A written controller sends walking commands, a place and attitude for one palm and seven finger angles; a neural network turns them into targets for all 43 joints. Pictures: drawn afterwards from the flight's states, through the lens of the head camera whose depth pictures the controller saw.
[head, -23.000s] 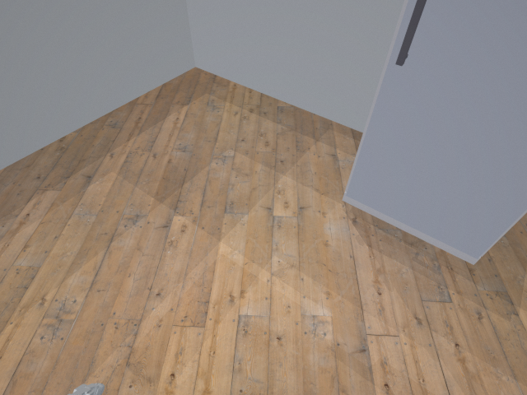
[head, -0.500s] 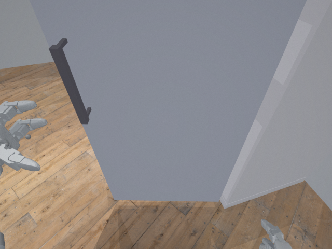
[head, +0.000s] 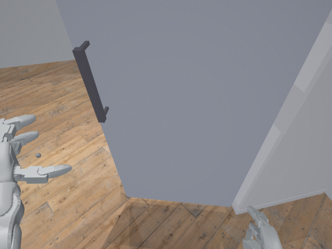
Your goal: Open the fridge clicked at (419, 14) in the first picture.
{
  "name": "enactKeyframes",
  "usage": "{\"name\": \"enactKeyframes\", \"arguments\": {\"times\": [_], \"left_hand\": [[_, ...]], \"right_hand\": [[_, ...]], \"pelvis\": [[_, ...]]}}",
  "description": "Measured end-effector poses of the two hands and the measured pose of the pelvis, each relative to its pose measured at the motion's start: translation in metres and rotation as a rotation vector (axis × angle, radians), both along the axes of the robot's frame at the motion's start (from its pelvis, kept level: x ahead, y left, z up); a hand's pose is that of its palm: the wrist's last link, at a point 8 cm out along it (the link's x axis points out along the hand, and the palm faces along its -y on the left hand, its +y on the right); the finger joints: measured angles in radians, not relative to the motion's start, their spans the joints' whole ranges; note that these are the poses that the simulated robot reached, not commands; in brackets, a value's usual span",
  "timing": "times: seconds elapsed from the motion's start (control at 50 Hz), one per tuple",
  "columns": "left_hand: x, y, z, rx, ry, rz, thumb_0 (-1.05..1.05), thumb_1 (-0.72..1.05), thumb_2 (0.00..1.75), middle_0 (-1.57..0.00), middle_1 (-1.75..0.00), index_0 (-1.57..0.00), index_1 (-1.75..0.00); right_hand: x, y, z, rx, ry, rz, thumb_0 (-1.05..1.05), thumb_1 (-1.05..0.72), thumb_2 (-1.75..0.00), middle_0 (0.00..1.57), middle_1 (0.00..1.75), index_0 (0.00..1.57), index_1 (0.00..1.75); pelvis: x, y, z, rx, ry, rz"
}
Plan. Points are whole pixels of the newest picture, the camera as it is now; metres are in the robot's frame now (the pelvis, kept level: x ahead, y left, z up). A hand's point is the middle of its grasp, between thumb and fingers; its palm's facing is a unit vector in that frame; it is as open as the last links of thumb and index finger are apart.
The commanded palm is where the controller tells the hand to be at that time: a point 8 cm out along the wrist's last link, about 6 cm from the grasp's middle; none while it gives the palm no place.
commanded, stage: draw the hand back to the body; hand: left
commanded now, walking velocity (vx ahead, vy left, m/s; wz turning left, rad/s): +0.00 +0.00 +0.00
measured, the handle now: (94, 85) +0.50 +0.28 +0.14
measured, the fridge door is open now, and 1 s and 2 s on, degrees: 71 71 71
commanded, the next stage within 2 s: step back with the hand held close in 0.84 s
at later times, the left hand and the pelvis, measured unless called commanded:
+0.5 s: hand (45, 167) +0.21 +0.26 +0.15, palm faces +0.44 -0.81 -0.38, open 8.4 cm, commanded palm +0.16 +0.30 +0.17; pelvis +0.02 +0.00 +0.00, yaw -1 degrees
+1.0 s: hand (40, 168) +0.21 +0.27 +0.16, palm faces +0.46 -0.81 -0.37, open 7.4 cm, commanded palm +0.16 +0.30 +0.18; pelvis +0.01 +0.00 +0.00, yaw +0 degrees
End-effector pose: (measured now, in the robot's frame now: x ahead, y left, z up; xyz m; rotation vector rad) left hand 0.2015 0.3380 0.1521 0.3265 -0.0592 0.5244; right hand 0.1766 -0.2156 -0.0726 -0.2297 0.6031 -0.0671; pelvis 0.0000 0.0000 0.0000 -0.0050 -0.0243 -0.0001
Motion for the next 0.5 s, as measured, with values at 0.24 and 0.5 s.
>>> {"name": "enactKeyframes", "arguments": {"times": [0.24,0.5], "left_hand": [[-0.010,-0.019,0.011,0.082,-0.016,-0.014,0.00,0.19,0.56,-0.23,-0.72,-0.23,-0.72],[-0.031,-0.040,0.017,0.110,-0.004,-0.071,0.01,0.65,0.79,-0.21,-0.44,-0.22,-0.44]], "right_hand": [[-0.002,-0.015,-0.007,-0.009,0.064,-0.057,0.02,-0.91,-0.90,0.20,0.30,0.21,0.30],[0.019,-0.010,0.003,0.005,0.020,-0.041,0.01,-0.91,-0.90,0.20,0.30,0.21,0.30]], "pelvis": [[0.016,-0.001,0.003,0.008,-0.026,-0.016],[0.022,-0.003,0.004,0.008,-0.036,-0.015]]}}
